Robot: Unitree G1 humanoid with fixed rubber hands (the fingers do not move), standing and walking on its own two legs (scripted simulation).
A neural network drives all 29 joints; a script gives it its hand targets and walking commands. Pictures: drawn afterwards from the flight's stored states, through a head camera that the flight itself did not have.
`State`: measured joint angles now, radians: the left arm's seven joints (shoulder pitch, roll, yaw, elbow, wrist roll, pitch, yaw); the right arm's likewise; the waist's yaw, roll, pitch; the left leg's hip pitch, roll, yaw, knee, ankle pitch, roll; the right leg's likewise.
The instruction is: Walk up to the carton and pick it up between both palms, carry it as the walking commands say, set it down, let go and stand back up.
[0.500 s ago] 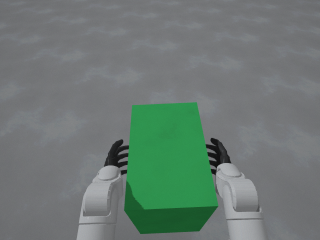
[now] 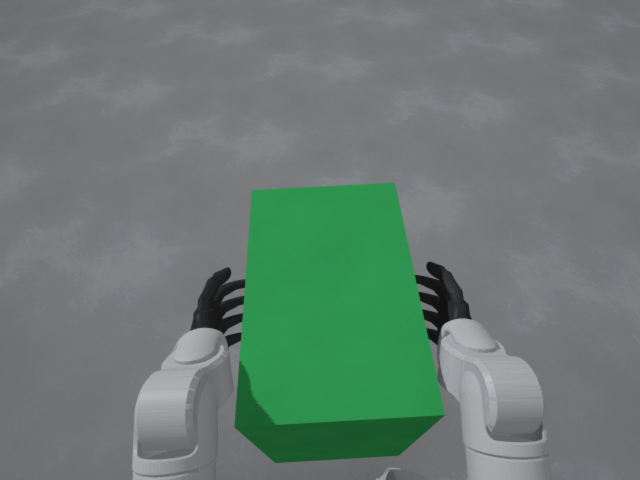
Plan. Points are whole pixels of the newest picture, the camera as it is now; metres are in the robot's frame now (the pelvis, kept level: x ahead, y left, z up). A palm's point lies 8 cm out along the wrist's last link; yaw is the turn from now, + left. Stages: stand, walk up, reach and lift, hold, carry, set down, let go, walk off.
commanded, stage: carry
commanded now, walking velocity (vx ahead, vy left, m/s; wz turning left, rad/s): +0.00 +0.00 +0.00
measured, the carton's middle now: (330, 332) +0.30 +0.00 +0.00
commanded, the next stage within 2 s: none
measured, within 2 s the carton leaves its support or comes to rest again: neither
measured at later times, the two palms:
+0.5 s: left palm (199, 269) +0.36 +0.16 +0.07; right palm (407, 253) +0.37 -0.11 +0.07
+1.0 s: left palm (198, 292) +0.34 +0.16 +0.04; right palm (402, 278) +0.35 -0.10 +0.04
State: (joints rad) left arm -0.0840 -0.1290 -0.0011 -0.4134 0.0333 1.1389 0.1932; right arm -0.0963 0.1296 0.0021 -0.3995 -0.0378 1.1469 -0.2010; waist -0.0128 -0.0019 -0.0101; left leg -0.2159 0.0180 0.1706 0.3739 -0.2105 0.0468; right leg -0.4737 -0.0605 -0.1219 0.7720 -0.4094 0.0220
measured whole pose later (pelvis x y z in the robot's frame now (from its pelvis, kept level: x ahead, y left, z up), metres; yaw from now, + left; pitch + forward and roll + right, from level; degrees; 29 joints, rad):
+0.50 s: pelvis +0.10 +0.01 -0.02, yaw +3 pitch +3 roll -1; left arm -0.13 -0.13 0.01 -0.32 0.05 1.14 0.19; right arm -0.14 0.13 -0.03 -0.32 -0.06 1.15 -0.19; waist 0.01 0.01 -0.07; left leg -0.17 0.03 0.16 0.54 -0.41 0.02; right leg -0.34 -0.07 -0.19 0.57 -0.27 -0.02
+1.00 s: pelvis +0.07 +0.02 -0.02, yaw +2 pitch +1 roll -1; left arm -0.16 -0.13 0.03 -0.08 0.10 0.93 0.15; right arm -0.15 0.13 -0.05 -0.08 -0.09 0.93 -0.15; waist 0.00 0.00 -0.06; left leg -0.20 0.03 0.19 0.58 -0.41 0.05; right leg -0.36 -0.07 -0.18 0.57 -0.22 -0.02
